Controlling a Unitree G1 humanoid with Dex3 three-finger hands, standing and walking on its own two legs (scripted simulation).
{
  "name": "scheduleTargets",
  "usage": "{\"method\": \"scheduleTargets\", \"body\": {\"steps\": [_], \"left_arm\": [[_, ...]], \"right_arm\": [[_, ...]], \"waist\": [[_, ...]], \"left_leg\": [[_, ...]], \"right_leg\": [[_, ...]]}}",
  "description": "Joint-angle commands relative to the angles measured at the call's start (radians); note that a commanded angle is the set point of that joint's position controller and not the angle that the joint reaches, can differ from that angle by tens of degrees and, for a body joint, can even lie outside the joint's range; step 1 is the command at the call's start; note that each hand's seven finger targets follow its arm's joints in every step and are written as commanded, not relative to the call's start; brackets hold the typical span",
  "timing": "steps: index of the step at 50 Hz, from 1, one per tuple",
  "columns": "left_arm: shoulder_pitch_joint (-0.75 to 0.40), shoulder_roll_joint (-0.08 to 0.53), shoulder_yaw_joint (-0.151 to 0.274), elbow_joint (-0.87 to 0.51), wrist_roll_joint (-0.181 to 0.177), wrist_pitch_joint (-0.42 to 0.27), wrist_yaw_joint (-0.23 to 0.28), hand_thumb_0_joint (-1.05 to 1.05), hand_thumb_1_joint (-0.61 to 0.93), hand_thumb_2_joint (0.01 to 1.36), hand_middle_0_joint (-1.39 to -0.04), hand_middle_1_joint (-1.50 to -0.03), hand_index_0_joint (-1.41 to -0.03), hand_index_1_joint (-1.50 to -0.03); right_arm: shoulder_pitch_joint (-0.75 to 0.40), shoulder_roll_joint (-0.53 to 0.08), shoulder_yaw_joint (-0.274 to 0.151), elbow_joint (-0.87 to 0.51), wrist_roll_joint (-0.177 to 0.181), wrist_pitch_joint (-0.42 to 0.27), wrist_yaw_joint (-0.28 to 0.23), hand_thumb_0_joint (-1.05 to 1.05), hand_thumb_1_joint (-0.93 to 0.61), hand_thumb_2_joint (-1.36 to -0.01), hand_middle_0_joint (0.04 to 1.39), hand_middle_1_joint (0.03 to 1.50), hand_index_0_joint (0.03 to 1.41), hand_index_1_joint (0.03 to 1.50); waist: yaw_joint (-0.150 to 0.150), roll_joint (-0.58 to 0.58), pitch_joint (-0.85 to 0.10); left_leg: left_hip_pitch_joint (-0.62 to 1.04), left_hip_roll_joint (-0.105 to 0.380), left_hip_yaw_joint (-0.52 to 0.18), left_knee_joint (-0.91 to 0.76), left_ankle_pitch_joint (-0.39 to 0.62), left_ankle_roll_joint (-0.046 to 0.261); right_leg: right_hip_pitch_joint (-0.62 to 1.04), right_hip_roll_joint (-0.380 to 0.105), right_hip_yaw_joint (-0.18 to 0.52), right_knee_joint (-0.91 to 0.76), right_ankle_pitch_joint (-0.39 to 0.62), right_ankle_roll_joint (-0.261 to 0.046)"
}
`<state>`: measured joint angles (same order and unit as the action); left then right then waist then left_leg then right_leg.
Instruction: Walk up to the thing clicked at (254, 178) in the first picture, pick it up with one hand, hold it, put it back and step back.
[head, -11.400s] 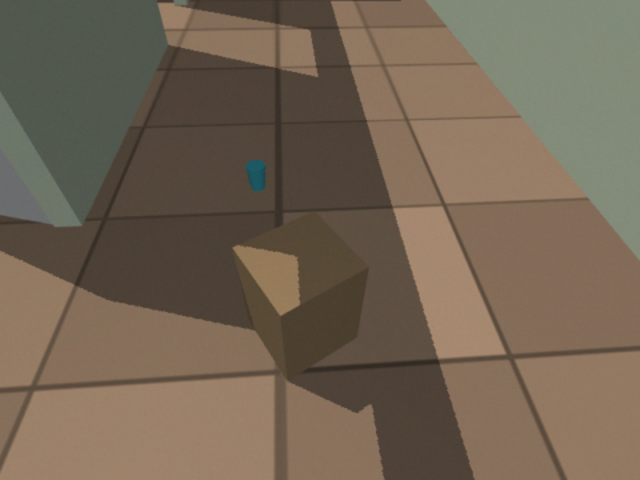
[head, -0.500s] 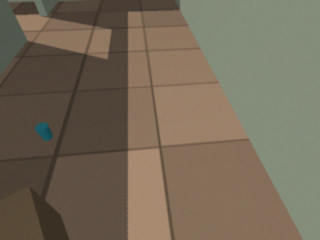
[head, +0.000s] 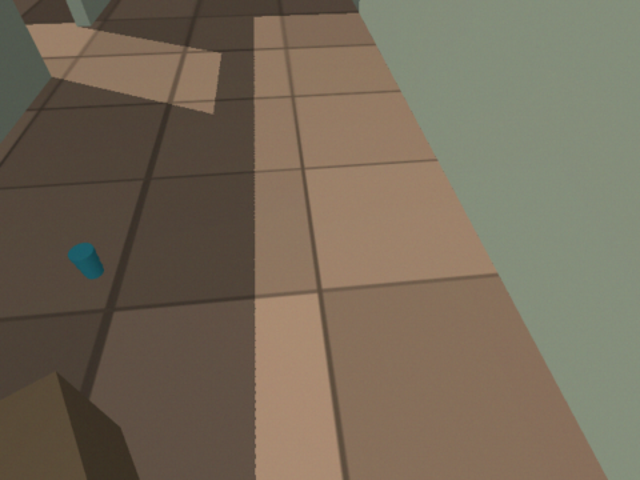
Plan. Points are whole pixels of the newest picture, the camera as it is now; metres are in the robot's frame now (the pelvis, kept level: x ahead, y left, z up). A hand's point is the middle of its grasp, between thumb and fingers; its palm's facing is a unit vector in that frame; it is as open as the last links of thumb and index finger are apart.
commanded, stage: stand
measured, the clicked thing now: (88, 262) +1.04 +0.92 -0.72
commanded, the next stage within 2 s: walk up in 0.56 s
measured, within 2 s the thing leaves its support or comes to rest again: neither
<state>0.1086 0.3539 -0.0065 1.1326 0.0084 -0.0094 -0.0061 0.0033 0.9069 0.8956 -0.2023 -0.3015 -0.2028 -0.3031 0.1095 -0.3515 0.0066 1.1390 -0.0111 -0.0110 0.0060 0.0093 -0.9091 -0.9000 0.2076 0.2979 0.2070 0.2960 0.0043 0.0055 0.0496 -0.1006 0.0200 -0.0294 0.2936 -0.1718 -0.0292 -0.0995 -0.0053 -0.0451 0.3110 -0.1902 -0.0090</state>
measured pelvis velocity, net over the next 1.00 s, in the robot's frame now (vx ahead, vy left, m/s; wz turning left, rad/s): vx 0.10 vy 0.06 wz -0.01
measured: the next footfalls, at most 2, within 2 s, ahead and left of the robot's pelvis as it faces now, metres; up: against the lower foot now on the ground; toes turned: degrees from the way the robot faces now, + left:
left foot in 0.86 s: +0.16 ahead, +0.19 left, +0.00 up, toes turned +5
right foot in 1.28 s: +0.39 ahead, -0.10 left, +0.00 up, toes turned -6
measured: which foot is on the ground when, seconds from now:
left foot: down 0.00-0.62, up 0.64-0.84, down 0.86-1.00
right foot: down 0.00-0.86, up 0.88-1.00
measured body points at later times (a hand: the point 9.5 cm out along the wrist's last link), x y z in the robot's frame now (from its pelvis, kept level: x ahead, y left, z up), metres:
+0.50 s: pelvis +0.00 +0.00 +0.00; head +0.01 +0.00 +0.45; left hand +0.08 +0.30 -0.13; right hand +0.08 -0.30 -0.13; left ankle -0.01 +0.14 -0.75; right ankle -0.01 -0.11 -0.75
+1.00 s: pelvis +0.10 +0.06 -0.02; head +0.10 +0.09 +0.43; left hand +0.14 +0.40 -0.15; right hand +0.15 -0.27 -0.11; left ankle +0.12 +0.18 -0.75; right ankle +0.07 -0.07 -0.69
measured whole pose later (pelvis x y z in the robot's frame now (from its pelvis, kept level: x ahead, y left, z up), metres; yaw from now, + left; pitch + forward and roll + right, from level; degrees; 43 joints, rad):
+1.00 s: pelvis +0.10 +0.06 -0.02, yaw -1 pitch -3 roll +1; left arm 0.27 0.47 0.07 1.02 0.02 -0.01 -0.07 0.01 0.91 0.90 -0.20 -0.30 -0.20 -0.30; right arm 0.27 -0.40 -0.09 0.97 -0.03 -0.08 0.06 0.01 -0.91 -0.90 0.21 0.30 0.21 0.30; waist 0.00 -0.08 0.04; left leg -0.22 0.02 0.09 0.53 -0.26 0.02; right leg -0.39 -0.01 0.06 1.04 -0.40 -0.03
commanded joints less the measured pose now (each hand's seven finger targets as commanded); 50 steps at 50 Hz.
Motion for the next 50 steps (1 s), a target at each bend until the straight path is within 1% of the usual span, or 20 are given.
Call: {"method": "scheduleTargets", "body": {"steps": [1,17,27,28,29,30,31,32,33,35,37,39,41,42,43,44,45,47,48,50], "left_arm": [[-0.028,0.218,0.043,-0.057,-0.002,-0.022,0.015,0.0,0.9,0.9,-0.2,-0.3,-0.2,-0.3],[-0.027,0.215,0.044,-0.061,-0.001,-0.022,0.015,0.0,0.9,0.9,-0.2,-0.3,-0.2,-0.3],[-0.033,0.22,0.047,-0.065,-0.001,-0.023,0.017,0.0,0.9,0.9,-0.2,-0.3,-0.2,-0.3],[0.029,0.317,0.12,-0.112,0.018,-0.037,-0.017,0.0,0.9,0.9,-0.2,-0.3,-0.2,-0.3],[0.054,0.32,0.127,-0.101,0.027,-0.039,-0.027,0.0,0.9,0.9,-0.2,-0.3,-0.2,-0.3],[0.077,0.328,0.139,-0.107,0.029,-0.042,-0.033,0.0,0.9,0.9,-0.2,-0.3,-0.2,-0.3],[0.098,0.356,0.152,-0.116,0.029,-0.046,-0.034,0.0,0.9,0.9,-0.2,-0.3,-0.2,-0.3],[0.119,0.366,0.159,-0.138,0.036,-0.059,-0.032,0.0,0.9,0.9,-0.2,-0.3,-0.2,-0.3],[0.107,0.346,0.152,-0.146,0.029,-0.063,-0.032,0.0,0.9,0.9,-0.2,-0.3,-0.2,-0.3],[0.063,0.344,0.153,-0.183,0.033,-0.066,-0.035,0.0,0.9,0.9,-0.2,-0.3,-0.2,-0.3],[0.021,0.352,0.154,-0.22,0.038,-0.065,-0.044,0.0,0.9,0.9,-0.2,-0.3,-0.2,-0.3],[-0.008,0.345,0.149,-0.244,0.033,-0.059,-0.054,0.0,0.9,0.9,-0.2,-0.3,-0.2,-0.3],[-0.051,0.32,0.14,-0.265,0.026,-0.048,-0.061,0.0,0.9,0.9,-0.2,-0.3,-0.2,-0.3],[-0.022,0.27,0.124,-0.271,0.033,-0.042,-0.062,0.0,0.9,0.9,-0.2,-0.3,-0.2,-0.3],[0.023,0.189,0.101,-0.28,0.026,-0.041,-0.059,0.0,0.9,0.9,-0.2,-0.3,-0.2,-0.3],[0.043,0.21,0.103,-0.278,0.013,-0.04,-0.05,0.0,0.9,0.9,-0.2,-0.3,-0.2,-0.3],[0.053,0.282,0.108,-0.27,0.017,-0.042,-0.043,0.0,0.9,0.9,-0.2,-0.3,-0.2,-0.3],[0.142,0.315,0.118,-0.208,-0.005,-0.042,-0.049,0.0,0.9,0.9,-0.2,-0.3,-0.2,-0.3],[0.165,0.323,0.122,-0.194,-0.001,-0.043,-0.052,0.0,0.9,0.9,-0.2,-0.3,-0.2,-0.3],[0.155,0.31,0.123,-0.19,0.004,-0.039,-0.068,0.0,0.9,0.9,-0.2,-0.3,-0.2,-0.3]], "right_arm": [[-0.031,-0.214,-0.037,-0.058,0.003,-0.018,-0.018,0.0,-0.9,-0.9,0.2,0.3,0.2,0.3],[-0.037,-0.217,-0.04,-0.067,0.005,-0.019,-0.02,0.0,-0.9,-0.9,0.2,0.3,0.2,0.3],[-0.029,-0.212,-0.04,-0.068,0.002,-0.017,-0.019,0.0,-0.9,-0.9,0.2,0.3,0.2,0.3],[0.026,-0.3,-0.108,-0.12,-0.014,-0.037,0.007,0.0,-0.9,-0.9,0.2,0.3,0.2,0.3],[-0.011,-0.301,-0.116,-0.131,-0.025,-0.037,0.02,0.0,-0.9,-0.9,0.2,0.3,0.2,0.3],[-0.081,-0.28,-0.116,-0.165,-0.026,-0.035,0.029,0.0,-0.9,-0.9,0.2,0.3,0.2,0.3],[-0.135,-0.243,-0.111,-0.201,-0.028,-0.032,0.035,0.0,-0.9,-0.9,0.2,0.3,0.2,0.3],[-0.14,-0.236,-0.11,-0.213,-0.033,-0.036,0.037,0.0,-0.9,-0.9,0.2,0.3,0.2,0.3],[-0.123,-0.25,-0.117,-0.206,-0.033,-0.043,0.04,0.0,-0.9,-0.9,0.2,0.3,0.2,0.3],[-0.035,-0.258,-0.127,-0.202,-0.025,-0.052,0.056,0.0,-0.9,-0.9,0.2,0.3,0.2,0.3],[-0.009,-0.25,-0.135,-0.207,-0.027,-0.054,0.069,0.0,-0.9,-0.9,0.2,0.3,0.2,0.3],[0.039,-0.242,-0.144,-0.208,-0.03,-0.056,0.07,0.0,-0.9,-0.9,0.2,0.3,0.2,0.3],[0.196,-0.254,-0.168,-0.163,-0.031,-0.058,0.061,0.0,-0.9,-0.9,0.2,0.3,0.2,0.3],[0.323,-0.299,-0.191,-0.125,-0.035,-0.064,0.049,0.0,-0.9,-0.9,0.2,0.3,0.2,0.3],[0.424,-0.392,-0.214,-0.115,-0.047,-0.07,0.034,0.0,-0.9,-0.9,0.2,0.3,0.2,0.3],[0.349,-0.451,-0.211,-0.172,-0.043,-0.08,0.031,0.0,-0.9,-0.9,0.2,0.3,0.2,0.3],[0.223,-0.446,-0.206,-0.215,-0.01,-0.08,0.031,0.0,-0.9,-0.9,0.2,0.3,0.2,0.3],[0.109,-0.364,-0.169,-0.26,-0.009,-0.088,0.03,0.0,-0.9,-0.9,0.2,0.3,0.2,0.3],[0.1,-0.339,-0.159,-0.272,-0.008,-0.092,0.027,0.0,-0.9,-0.9,0.2,0.3,0.2,0.3],[0.127,-0.327,-0.153,-0.27,-0.008,-0.098,0.03,0.0,-0.9,-0.9,0.2,0.3,0.2,0.3]], "waist": [[0.001,-0.002,-0.092],[0.002,-0.007,-0.093],[-0.002,-0.018,-0.09],[0.007,-0.03,-0.188],[0.033,-0.021,-0.093],[0.064,-0.054,0.008],[0.096,-0.166,0.099],[0.115,-0.16,0.122],[0.096,-0.091,0.12],[0.049,-0.1,0.021],[0.029,-0.162,0.014],[-0.004,-0.18,0.022],[-0.091,-0.094,0.006],[-0.142,0.07,-0.063],[-0.185,0.353,-0.087],[-0.144,0.284,-0.072],[-0.083,0.153,0.004],[0.001,0.092,0.045],[0.004,0.117,0.041],[-0.002,0.127,0.065]], "left_leg": [[0.016,0.11,-0.071,-0.022,0.191,0.033],[0.039,0.118,-0.065,-0.022,0.217,0.039],[0.034,0.114,-0.058,-0.023,0.179,0.04],[-0.001,0.065,-0.054,0.084,-0.35,0.119],[-0.163,0.064,-0.059,0.126,-0.484,0.126],[-0.35,0.039,-0.017,0.212,-0.454,0.107],[-0.52,-0.004,0.075,0.418,-0.315,0.077],[-0.632,0.044,0.017,0.515,-0.295,0.065],[-0.619,0.067,-0.025,0.553,-0.259,0.055],[-0.519,0.089,-0.027,0.501,-0.271,0.045],[-0.376,0.089,-0.006,0.398,-0.269,0.041],[-0.217,0.073,0.041,0.307,-0.162,0.031],[0.07,0.026,0.101,0.222,-0.022,0.017],[0.288,0.006,0.083,0.216,-0.098,0.039],[0.345,0.176,-0.21,0.016,-0.483,0.102],[0.195,0.391,-0.674,-0.191,-0.765,0.203],[0.046,0.423,-0.671,-0.22,-0.761,0.247],[-0.007,0.332,-0.401,-0.14,-0.572,0.223],[-0.007,0.295,-0.313,-0.13,-0.491,0.215],[-0.082,0.271,-0.196,-0.158,-0.391,0.219]], "right_leg": [[0.032,-0.132,0.107,-0.044,0.183,-0.014],[0.035,-0.131,0.108,-0.038,0.209,-0.014],[0.038,-0.134,0.118,-0.048,0.2,-0.016],[0.084,-0.086,0.104,0.033,-0.343,-0.053],[0.049,-0.13,0.176,0.025,-0.518,-0.081],[0.054,-0.19,0.27,-0.035,-0.616,-0.119],[0.082,-0.315,0.415,-0.169,-0.696,-0.188],[0.131,-0.403,0.506,-0.23,-0.618,-0.251],[0.106,-0.391,0.495,-0.221,-0.538,-0.256],[0.132,-0.321,0.375,-0.194,-0.48,-0.231],[0.032,-0.277,0.267,-0.165,-0.408,-0.203],[-0.108,-0.238,0.183,-0.121,-0.339,-0.171],[-0.338,-0.169,0.087,0.045,-0.411,-0.132],[-0.468,-0.11,0.033,0.284,-0.397,-0.115],[-0.622,0.032,-0.035,0.664,-0.447,-0.084],[-0.663,0.078,0.121,0.834,-0.404,-0.054],[-0.603,-0.007,0.227,0.857,-0.315,-0.058],[-0.558,-0.063,0.206,0.809,-0.198,-0.034],[-0.536,-0.081,0.187,0.755,-0.16,-0.021],[-0.472,-0.085,0.143,0.669,-0.121,0.012]]}}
